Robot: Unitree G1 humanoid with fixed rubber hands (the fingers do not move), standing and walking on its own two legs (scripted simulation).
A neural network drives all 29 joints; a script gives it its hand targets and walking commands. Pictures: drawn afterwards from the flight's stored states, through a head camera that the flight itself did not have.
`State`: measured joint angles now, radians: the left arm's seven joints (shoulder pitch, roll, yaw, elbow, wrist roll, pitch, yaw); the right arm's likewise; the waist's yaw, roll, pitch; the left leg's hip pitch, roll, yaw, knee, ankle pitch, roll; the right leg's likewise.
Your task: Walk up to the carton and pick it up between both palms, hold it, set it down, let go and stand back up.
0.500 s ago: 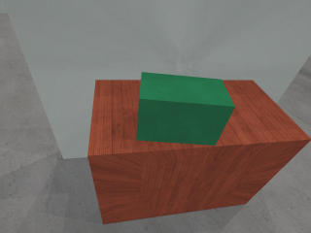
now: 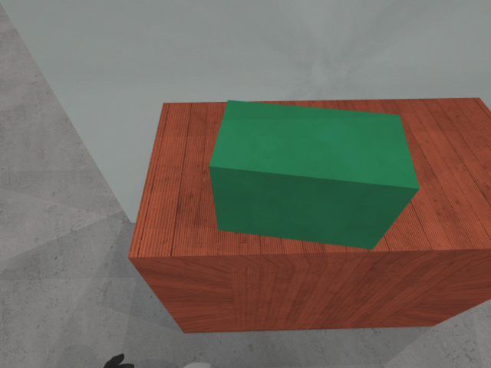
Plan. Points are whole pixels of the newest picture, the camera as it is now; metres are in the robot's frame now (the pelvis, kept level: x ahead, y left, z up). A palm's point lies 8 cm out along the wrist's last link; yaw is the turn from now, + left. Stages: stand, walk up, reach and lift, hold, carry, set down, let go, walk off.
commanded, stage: walk up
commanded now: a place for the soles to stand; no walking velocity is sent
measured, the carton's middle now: (302, 176) +0.46 -0.09 +0.02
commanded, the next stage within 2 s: none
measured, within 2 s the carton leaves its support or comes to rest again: neither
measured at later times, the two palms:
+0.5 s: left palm out of the picture +0.03 +0.19 -0.13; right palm out of the picture -0.03 -0.32 -0.11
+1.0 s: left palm out of the picture -0.11 +0.16 -0.11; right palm out of the picture +0.00 -0.34 -0.14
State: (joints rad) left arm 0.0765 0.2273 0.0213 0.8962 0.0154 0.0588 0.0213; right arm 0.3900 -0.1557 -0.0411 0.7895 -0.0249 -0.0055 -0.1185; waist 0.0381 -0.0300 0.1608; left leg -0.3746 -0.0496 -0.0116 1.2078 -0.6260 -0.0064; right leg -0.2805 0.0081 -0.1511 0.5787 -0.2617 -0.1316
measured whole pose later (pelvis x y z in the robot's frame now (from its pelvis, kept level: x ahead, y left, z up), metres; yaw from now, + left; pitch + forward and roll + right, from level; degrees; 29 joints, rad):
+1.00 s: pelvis -0.09 -0.09 +0.00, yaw -2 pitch -1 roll +0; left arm 0.48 0.18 0.03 0.78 0.03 -0.04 0.04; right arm 0.14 -0.26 0.01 0.87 -0.05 0.07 0.02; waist 0.03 0.05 0.15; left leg -0.50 0.07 0.01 0.84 -0.33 -0.04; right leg -0.17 -0.04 0.12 0.54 -0.36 0.06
